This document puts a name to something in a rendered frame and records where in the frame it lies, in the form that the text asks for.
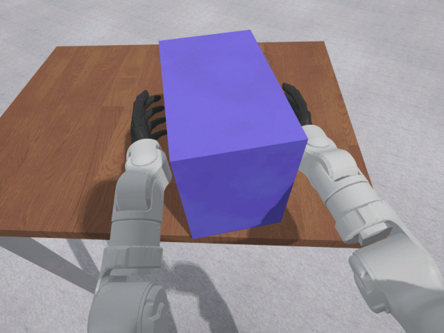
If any robot left upper arm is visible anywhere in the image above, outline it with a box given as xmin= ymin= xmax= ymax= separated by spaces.
xmin=88 ymin=282 xmax=169 ymax=333

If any right robot hand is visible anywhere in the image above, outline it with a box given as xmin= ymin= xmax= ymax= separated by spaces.
xmin=282 ymin=83 xmax=312 ymax=126

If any carton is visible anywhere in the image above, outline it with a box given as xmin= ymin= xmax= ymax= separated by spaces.
xmin=159 ymin=30 xmax=308 ymax=239

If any left robot hand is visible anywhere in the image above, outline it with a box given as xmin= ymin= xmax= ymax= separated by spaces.
xmin=130 ymin=90 xmax=167 ymax=144

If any robot left forearm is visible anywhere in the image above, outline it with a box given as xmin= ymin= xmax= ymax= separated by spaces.
xmin=87 ymin=139 xmax=172 ymax=333

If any robot right upper arm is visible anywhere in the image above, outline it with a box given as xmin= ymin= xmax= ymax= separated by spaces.
xmin=348 ymin=233 xmax=444 ymax=333

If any table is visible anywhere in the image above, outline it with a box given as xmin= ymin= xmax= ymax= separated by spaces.
xmin=0 ymin=41 xmax=387 ymax=294

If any robot right forearm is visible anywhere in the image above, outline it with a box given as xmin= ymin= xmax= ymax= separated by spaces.
xmin=298 ymin=125 xmax=444 ymax=287

